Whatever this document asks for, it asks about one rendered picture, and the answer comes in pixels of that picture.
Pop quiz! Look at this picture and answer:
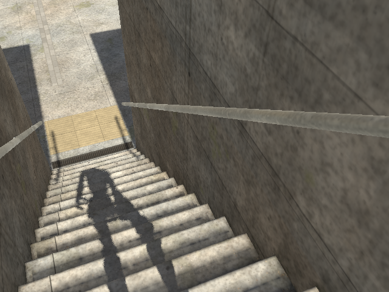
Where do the stairs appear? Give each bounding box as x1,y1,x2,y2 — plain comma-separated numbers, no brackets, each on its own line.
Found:
18,148,319,292

